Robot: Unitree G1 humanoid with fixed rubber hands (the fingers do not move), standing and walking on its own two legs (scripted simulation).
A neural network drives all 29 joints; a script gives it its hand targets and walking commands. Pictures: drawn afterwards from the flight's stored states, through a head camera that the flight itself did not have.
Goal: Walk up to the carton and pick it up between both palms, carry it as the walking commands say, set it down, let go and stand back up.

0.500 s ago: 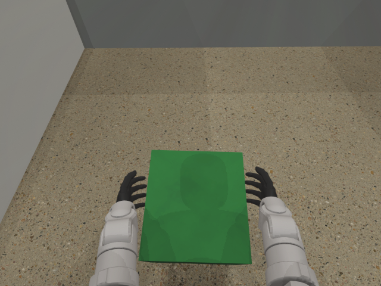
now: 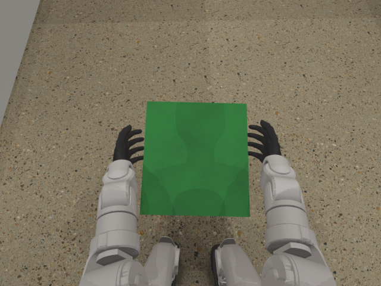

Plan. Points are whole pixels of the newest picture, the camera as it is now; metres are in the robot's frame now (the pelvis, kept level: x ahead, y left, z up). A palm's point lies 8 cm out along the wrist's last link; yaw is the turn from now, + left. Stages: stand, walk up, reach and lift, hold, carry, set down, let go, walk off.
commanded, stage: set down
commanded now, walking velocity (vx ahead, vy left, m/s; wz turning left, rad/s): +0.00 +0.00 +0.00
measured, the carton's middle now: (195, 161) +0.40 +0.01 -0.13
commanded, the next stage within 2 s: none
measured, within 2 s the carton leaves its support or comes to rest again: neither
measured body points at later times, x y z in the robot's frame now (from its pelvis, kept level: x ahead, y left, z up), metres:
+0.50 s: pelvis +0.00 +0.00 -0.07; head +0.21 +0.00 +0.33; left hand +0.41 +0.17 -0.14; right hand +0.43 -0.15 -0.14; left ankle +0.07 +0.11 -0.66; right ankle +0.07 -0.11 -0.66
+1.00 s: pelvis -0.02 +0.00 -0.15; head +0.23 +0.01 +0.23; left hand +0.44 +0.17 -0.24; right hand +0.45 -0.14 -0.23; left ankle +0.07 +0.11 -0.66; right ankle +0.07 -0.11 -0.66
